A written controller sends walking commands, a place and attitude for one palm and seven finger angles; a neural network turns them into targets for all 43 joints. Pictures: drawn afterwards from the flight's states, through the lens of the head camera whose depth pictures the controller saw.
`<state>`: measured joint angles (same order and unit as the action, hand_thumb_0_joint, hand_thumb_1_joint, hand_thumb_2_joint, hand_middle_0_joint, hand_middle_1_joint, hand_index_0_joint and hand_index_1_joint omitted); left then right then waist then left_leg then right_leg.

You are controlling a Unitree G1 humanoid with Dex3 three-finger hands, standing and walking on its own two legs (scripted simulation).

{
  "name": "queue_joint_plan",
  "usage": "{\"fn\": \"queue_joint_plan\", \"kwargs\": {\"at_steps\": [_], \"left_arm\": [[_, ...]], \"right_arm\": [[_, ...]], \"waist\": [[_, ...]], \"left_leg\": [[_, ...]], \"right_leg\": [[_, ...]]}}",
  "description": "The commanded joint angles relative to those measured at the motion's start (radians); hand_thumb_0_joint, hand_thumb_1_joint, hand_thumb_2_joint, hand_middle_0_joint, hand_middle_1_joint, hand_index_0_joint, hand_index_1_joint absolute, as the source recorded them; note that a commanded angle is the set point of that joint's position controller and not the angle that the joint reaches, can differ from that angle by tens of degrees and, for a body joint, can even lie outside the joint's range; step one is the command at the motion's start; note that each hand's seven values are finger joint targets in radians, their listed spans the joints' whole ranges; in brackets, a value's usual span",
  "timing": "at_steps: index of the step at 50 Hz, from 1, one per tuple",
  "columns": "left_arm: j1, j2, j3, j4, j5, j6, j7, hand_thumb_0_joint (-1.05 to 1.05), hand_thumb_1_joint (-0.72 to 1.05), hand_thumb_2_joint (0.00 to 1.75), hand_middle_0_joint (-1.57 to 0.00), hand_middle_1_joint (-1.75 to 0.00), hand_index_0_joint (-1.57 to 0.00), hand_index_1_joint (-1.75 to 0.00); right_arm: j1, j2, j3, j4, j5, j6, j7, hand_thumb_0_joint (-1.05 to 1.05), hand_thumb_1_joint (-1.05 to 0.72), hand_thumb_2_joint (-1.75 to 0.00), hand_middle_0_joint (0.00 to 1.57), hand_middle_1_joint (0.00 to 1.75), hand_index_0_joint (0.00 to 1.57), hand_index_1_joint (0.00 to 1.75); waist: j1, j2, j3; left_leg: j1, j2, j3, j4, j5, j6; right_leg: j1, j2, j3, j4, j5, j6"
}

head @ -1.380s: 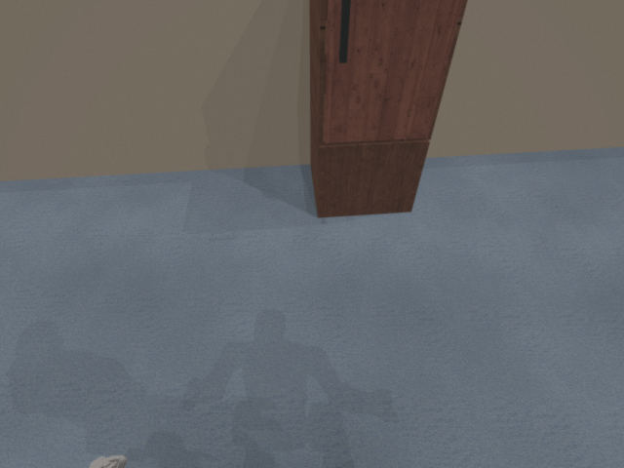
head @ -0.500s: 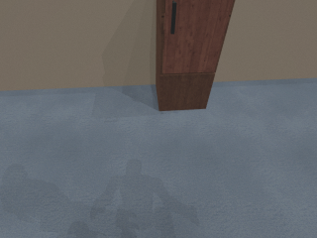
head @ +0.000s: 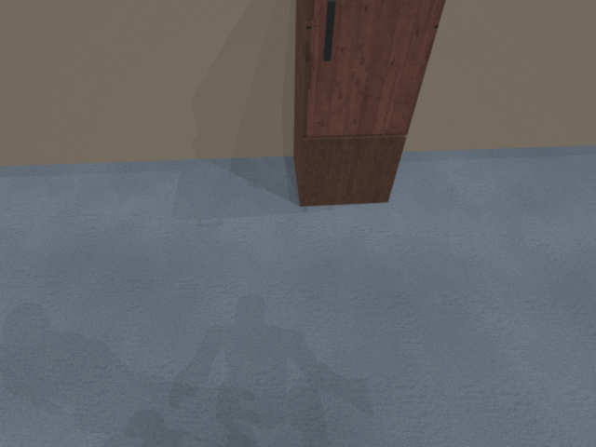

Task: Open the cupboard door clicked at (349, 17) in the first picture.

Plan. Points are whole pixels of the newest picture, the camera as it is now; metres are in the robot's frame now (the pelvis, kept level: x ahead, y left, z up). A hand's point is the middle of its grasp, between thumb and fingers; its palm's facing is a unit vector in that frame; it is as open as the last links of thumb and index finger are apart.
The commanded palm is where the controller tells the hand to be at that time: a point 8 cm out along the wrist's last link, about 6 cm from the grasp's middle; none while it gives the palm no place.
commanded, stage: look at it before walking up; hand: left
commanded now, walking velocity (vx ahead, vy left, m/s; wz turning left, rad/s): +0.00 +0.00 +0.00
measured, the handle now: (328, 29) +1.28 -0.02 +0.06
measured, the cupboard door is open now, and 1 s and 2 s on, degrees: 0 0 0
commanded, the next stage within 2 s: walk to a spot facing it in 0.06 s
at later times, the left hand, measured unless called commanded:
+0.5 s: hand out of the picture +0.06 +0.20 -0.18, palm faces -0.13 -0.96 -0.26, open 7.4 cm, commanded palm none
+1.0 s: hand (172, 430) +0.19 +0.22 -0.20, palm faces -0.31 -0.93 -0.17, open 7.4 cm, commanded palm none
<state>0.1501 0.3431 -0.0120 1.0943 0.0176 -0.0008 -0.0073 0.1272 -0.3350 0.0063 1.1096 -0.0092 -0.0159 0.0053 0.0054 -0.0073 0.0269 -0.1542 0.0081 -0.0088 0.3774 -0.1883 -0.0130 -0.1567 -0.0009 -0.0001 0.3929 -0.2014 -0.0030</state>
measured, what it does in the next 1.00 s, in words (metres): walks ahead, turning right: left foot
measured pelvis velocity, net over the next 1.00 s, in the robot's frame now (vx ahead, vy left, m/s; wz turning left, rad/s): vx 0.14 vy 0.03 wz -0.43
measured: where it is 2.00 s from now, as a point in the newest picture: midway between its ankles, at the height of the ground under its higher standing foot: (351, 382)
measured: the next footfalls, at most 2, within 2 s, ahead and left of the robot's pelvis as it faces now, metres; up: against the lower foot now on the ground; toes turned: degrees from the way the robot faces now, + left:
left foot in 0.92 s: +0.23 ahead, +0.09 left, +0.00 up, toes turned -17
right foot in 1.52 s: +0.35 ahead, -0.21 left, +0.00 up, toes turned -50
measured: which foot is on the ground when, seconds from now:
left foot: down 0.00-0.52, up 0.54-0.90, down 0.92-1.00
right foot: down 0.00-0.92, up 0.94-1.00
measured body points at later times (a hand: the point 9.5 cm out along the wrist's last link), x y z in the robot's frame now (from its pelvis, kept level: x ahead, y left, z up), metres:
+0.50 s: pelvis +0.00 -0.01 -0.02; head +0.01 -0.02 +0.43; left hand +0.07 +0.25 -0.16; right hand +0.05 -0.28 -0.16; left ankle +0.01 +0.13 -0.75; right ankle +0.00 -0.11 -0.74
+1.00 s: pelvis +0.14 +0.03 -0.01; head +0.17 +0.06 +0.43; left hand +0.20 +0.27 -0.18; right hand +0.16 -0.24 -0.12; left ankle +0.19 +0.10 -0.75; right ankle +0.02 -0.08 -0.68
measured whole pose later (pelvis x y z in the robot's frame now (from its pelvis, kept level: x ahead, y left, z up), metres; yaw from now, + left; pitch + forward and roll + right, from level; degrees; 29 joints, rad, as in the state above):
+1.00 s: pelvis +0.14 +0.03 -0.01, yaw -25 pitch +0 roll -2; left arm 0.38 0.24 0.09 1.03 0.03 0.02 -0.03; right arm 0.15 -0.16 -0.02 0.90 -0.02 -0.07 0.00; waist 0.05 -0.06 0.02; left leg -0.31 0.05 0.13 0.59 -0.29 0.04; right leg -0.38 0.04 0.07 1.03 -0.44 -0.01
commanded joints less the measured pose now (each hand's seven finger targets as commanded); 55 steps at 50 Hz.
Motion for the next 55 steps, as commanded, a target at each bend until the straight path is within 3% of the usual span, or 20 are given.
{"fn": "queue_joint_plan", "kwargs": {"at_steps": [1,10,17,22,24,25,26,27,28,30,32,39,43,44,45,46,47,49,51,55], "left_arm": [[-0.039,0.204,0.043,-0.066,-0.005,-0.025,0.016,0.00,0.90,0.90,-0.20,-0.30,-0.20,-0.30],[-0.047,0.203,0.048,-0.075,-0.005,-0.019,0.015,0.00,0.90,0.90,-0.20,-0.30,-0.20,-0.30],[0.043,0.098,0.055,-0.138,0.001,0.034,0.014,0.00,0.90,0.90,-0.20,-0.30,-0.20,-0.30],[0.124,0.041,0.074,-0.180,0.008,0.038,-0.017,0.00,0.90,0.90,-0.20,-0.30,-0.20,-0.30],[0.191,0.013,0.086,-0.175,0.013,0.031,-0.027,0.00,0.90,0.90,-0.20,-0.30,-0.20,-0.30],[0.278,0.013,0.090,-0.152,0.016,0.020,-0.026,0.00,0.90,0.90,-0.20,-0.30,-0.20,-0.30],[0.336,0.102,0.106,-0.147,0.025,0.001,-0.012,0.00,0.90,0.90,-0.20,-0.30,-0.20,-0.30],[0.388,0.140,0.112,-0.152,0.010,-0.010,0.006,0.00,0.90,0.90,-0.20,-0.30,-0.20,-0.30],[0.354,0.134,0.110,-0.162,0.004,-0.019,0.016,0.00,0.90,0.90,-0.20,-0.30,-0.20,-0.30],[0.239,0.083,0.100,-0.188,0.007,-0.034,0.014,0.00,0.90,0.90,-0.20,-0.30,-0.20,-0.30],[0.230,0.052,0.099,-0.188,0.007,-0.045,0.010,0.00,0.90,0.90,-0.20,-0.30,-0.20,-0.30],[0.313,0.038,0.107,-0.146,0.011,-0.046,0.010,0.00,0.90,0.90,-0.20,-0.30,-0.20,-0.30],[0.232,0.046,0.121,-0.164,0.009,-0.035,0.010,0.00,0.90,0.90,-0.20,-0.30,-0.20,-0.30],[0.212,0.019,0.120,-0.175,0.005,-0.033,0.007,0.00,0.90,0.90,-0.20,-0.30,-0.20,-0.30],[0.222,-0.039,0.114,-0.192,-0.005,-0.029,-0.004,0.00,0.90,0.90,-0.20,-0.30,-0.20,-0.30],[0.207,-0.068,0.107,-0.219,-0.002,-0.036,-0.013,0.00,0.90,0.90,-0.20,-0.30,-0.20,-0.30],[0.166,-0.039,0.112,-0.218,0.006,-0.031,-0.013,0.00,0.90,0.90,-0.20,-0.30,-0.20,-0.30],[0.124,-0.040,0.121,-0.197,0.018,-0.019,-0.034,0.00,0.90,0.90,-0.20,-0.30,-0.20,-0.30],[0.161,-0.071,0.116,-0.177,0.023,-0.002,-0.046,0.00,0.90,0.90,-0.20,-0.30,-0.20,-0.30],[0.129,-0.096,0.110,-0.188,0.025,0.021,-0.046,0.00,0.90,0.90,-0.20,-0.30,-0.20,-0.30]], "right_arm": [[-0.049,-0.208,-0.041,-0.062,0.002,-0.017,-0.016,0.00,-0.90,-0.90,0.20,0.30,0.20,0.30],[-0.043,-0.208,-0.045,-0.062,-0.001,-0.018,-0.021,0.00,-0.90,-0.90,0.20,0.30,0.20,0.30],[0.040,-0.108,-0.059,-0.126,-0.004,0.020,-0.035,0.00,-0.90,-0.90,0.20,0.30,0.20,0.30],[0.005,-0.161,-0.090,-0.184,-0.008,0.016,-0.022,0.00,-0.90,-0.90,0.20,0.30,0.20,0.30],[-0.034,-0.146,-0.093,-0.203,-0.012,0.011,-0.017,0.00,-0.90,-0.90,0.20,0.30,0.20,0.30],[-0.048,-0.118,-0.089,-0.209,-0.014,0.015,-0.014,0.00,-0.90,-0.90,0.20,0.30,0.20,0.30],[-0.050,-0.038,-0.073,-0.241,-0.005,0.020,-0.008,0.00,-0.90,-0.90,0.20,0.30,0.20,0.30],[-0.132,-0.022,-0.067,-0.294,-0.008,0.009,-0.004,0.00,-0.90,-0.90,0.20,0.30,0.20,0.30],[-0.143,-0.041,-0.070,-0.298,-0.008,0.001,-0.003,0.00,-0.90,-0.90,0.20,0.30,0.20,0.30],[-0.059,-0.029,-0.079,-0.266,-0.013,-0.011,0.004,0.00,-0.90,-0.90,0.20,0.30,0.20,0.30],[-0.023,0.002,-0.079,-0.247,-0.014,-0.013,0.007,0.00,-0.90,-0.90,0.20,0.30,0.20,0.30],[-0.082,0.058,-0.073,-0.293,-0.004,-0.028,0.006,0.00,-0.90,-0.90,0.20,0.30,0.20,0.30],[0.025,0.045,-0.078,-0.267,0.002,-0.049,-0.006,0.00,-0.90,-0.90,0.20,0.30,0.20,0.30],[0.133,0.009,-0.086,-0.232,0.002,-0.057,-0.021,0.00,-0.90,-0.90,0.20,0.30,0.20,0.30],[0.269,-0.097,-0.110,-0.195,-0.010,-0.063,-0.034,0.00,-0.90,-0.90,0.20,0.30,0.20,0.30],[0.358,-0.166,-0.122,-0.190,-0.011,-0.054,-0.033,0.00,-0.90,-0.90,0.20,0.30,0.20,0.30],[0.299,-0.119,-0.112,-0.193,-0.015,-0.051,-0.033,0.00,-0.90,-0.90,0.20,0.30,0.20,0.30],[0.180,-0.009,-0.080,-0.212,-0.013,-0.058,-0.032,0.00,-0.90,-0.90,0.20,0.30,0.20,0.30],[0.157,0.036,-0.067,-0.202,-0.010,-0.075,-0.036,0.00,-0.90,-0.90,0.20,0.30,0.20,0.30],[0.248,0.059,-0.062,-0.158,-0.002,-0.092,-0.043,0.00,-0.90,-0.90,0.20,0.30,0.20,0.30]], "waist": [[-0.001,0.007,-0.037],[-0.005,0.012,-0.044],[-0.012,0.015,-0.038],[0.025,0.191,-0.011],[0.070,0.143,0.021],[0.111,0.041,0.039],[0.130,-0.303,0.065],[0.148,-0.357,0.115],[0.113,-0.208,0.129],[0.028,-0.088,0.080],[0.014,-0.082,0.038],[0.051,-0.134,0.000],[-0.005,-0.124,-0.027],[-0.051,-0.044,-0.061],[-0.101,0.197,-0.145],[-0.113,0.324,-0.144],[-0.102,0.245,-0.076],[-0.031,0.124,0.081],[0.011,0.133,0.066],[0.008,0.126,0.039]], "left_leg": [[0.011,0.107,-0.098,-0.065,0.079,0.038],[0.035,0.116,-0.078,-0.050,0.105,0.034],[0.011,0.154,-0.012,0.055,0.047,0.031],[-0.118,0.328,-0.154,-0.099,-0.463,0.128],[-0.253,0.319,-0.080,-0.009,-0.474,0.116],[-0.341,0.243,0.003,0.176,-0.488,0.068],[-0.547,0.077,0.130,0.534,-0.527,-0.017],[-0.648,0.027,0.077,0.724,-0.451,-0.021],[-0.628,0.060,-0.018,0.784,-0.332,-0.013],[-0.558,0.101,-0.025,0.743,-0.196,-0.021],[-0.479,0.092,0.013,0.679,-0.126,-0.034],[-0.407,0.040,0.053,0.427,-0.112,-0.039],[-0.065,0.009,0.069,0.154,-0.062,-0.031],[0.146,0.044,0.039,0.052,-0.067,-0.017],[0.367,0.277,-0.227,-0.031,-0.253,0.041],[0.351,0.495,-0.478,-0.143,-0.369,0.129],[0.212,0.517,-0.514,-0.211,-0.489,0.152],[-0.001,0.408,-0.305,-0.235,-0.423,0.117],[-0.037,0.334,-0.112,-0.213,-0.202,0.076],[0.064,0.297,0.062,-0.177,0.131,0.042]], "right_leg": [[-0.014,-0.118,0.107,-0.088,0.048,-0.026],[-0.022,-0.111,0.121,-0.070,0.112,-0.030],[-0.164,-0.073,0.158,0.087,0.174,-0.022],[-0.196,0.027,0.014,0.367,-0.247,0.000],[-0.068,-0.001,-0.014,0.336,-0.241,-0.002],[0.017,0.000,0.025,0.197,-0.250,-0.018],[0.073,-0.188,0.423,-0.064,-0.458,-0.110],[0.004,-0.330,0.745,-0.277,-0.486,-0.194],[-0.040,-0.327,0.781,-0.301,-0.504,-0.228],[-0.050,-0.270,0.584,-0.224,-0.367,-0.216],[-0.051,-0.210,0.447,-0.187,-0.179,-0.194],[0.023,-0.168,0.404,-0.135,0.016,-0.188],[-0.141,-0.121,0.368,-0.011,0.007,-0.143],[-0.255,-0.060,0.323,0.114,0.006,-0.110],[-0.443,0.054,0.201,0.378,-0.169,-0.065],[-0.562,0.075,0.052,0.642,-0.387,-0.015],[-0.583,0.017,0.072,0.782,-0.351,-0.012],[-0.568,-0.066,0.048,0.853,-0.174,-0.007],[-0.510,-0.086,0.025,0.847,-0.063,0.010],[-0.571,-0.085,0.009,0.853,0.044,0.031]]}}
